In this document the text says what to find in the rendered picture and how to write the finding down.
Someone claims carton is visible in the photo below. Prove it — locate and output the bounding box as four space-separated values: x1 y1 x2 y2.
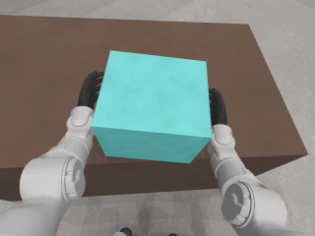
91 50 212 163

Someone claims robot right upper arm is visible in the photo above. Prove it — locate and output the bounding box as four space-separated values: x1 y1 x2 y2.
220 181 310 236

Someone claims left robot forearm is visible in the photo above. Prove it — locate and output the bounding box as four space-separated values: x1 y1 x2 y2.
20 106 95 198

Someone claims left robot hand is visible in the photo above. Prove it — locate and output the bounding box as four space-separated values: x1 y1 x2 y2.
77 71 105 110

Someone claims pedestal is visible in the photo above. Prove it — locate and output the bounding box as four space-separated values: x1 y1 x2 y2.
0 15 308 202

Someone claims right robot hand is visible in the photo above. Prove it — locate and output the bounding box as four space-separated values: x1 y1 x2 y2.
208 88 227 127

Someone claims right robot forearm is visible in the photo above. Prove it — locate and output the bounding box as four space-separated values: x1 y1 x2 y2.
207 124 287 213

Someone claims robot left upper arm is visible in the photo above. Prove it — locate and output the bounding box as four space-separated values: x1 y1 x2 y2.
0 155 86 236

